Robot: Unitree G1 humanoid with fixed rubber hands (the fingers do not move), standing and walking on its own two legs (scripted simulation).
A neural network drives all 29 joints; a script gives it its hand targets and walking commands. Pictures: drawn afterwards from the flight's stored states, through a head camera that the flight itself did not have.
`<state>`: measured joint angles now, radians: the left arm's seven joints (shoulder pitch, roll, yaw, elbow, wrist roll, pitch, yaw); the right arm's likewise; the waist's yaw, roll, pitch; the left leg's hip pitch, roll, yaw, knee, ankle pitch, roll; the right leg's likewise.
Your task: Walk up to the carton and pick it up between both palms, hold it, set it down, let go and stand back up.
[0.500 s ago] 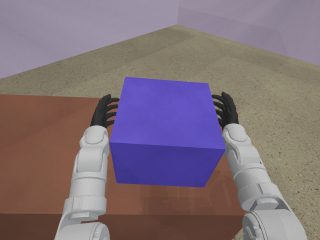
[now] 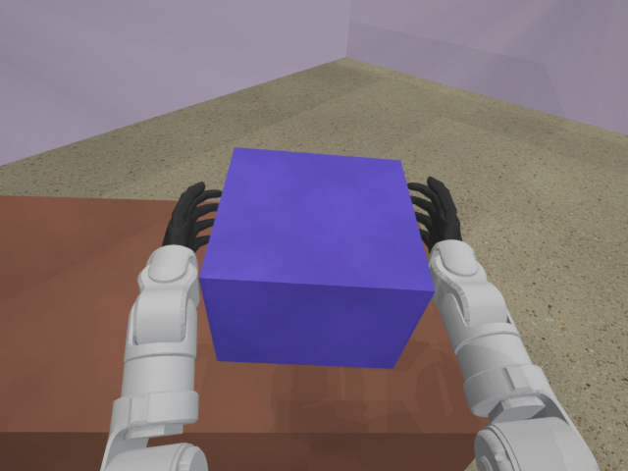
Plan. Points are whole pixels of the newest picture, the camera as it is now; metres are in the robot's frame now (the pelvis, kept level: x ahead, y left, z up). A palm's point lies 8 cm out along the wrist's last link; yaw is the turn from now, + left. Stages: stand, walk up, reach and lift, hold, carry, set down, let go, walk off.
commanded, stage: reach and lift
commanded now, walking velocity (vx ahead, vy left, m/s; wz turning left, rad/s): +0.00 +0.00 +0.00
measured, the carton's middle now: (312, 256) +0.38 +0.01 +0.12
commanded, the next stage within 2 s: hold in 0.22 s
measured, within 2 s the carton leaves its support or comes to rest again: neither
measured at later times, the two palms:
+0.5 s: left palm (173, 243) +0.34 +0.17 +0.18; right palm (446, 232) +0.35 -0.15 +0.19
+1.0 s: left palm (171, 244) +0.34 +0.17 +0.18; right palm (444, 231) +0.36 -0.15 +0.19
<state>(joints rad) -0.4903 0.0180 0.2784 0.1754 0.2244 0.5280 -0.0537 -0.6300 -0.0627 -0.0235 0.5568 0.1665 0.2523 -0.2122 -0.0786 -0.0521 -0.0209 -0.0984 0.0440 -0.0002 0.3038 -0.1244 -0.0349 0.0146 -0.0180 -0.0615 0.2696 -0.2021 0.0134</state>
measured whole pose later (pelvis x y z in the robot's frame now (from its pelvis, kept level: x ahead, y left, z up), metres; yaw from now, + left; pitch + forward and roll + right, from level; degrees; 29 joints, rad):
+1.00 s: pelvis -0.01 +0.00 +0.00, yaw +0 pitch -6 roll +0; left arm -0.49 0.00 0.29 0.05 0.26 0.64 -0.07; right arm -0.65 -0.07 -0.02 0.50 0.19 0.31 -0.21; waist -0.08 -0.06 -0.01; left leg -0.08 0.04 -0.01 0.30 -0.12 -0.04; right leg 0.03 -0.02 -0.07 0.27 -0.20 0.01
